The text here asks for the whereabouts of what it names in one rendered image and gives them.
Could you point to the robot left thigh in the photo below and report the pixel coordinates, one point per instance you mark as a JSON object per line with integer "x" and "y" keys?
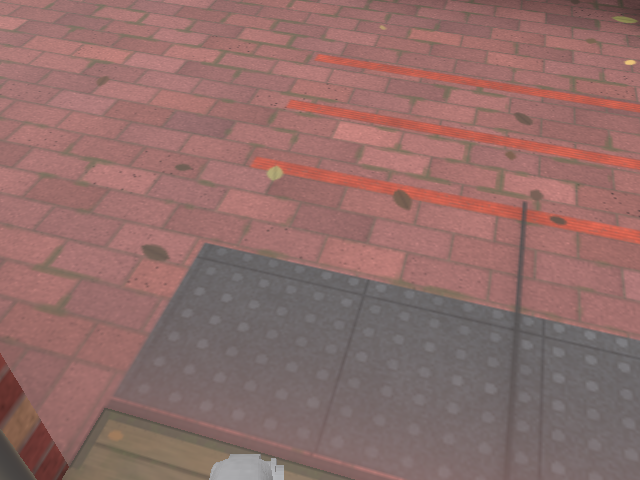
{"x": 248, "y": 467}

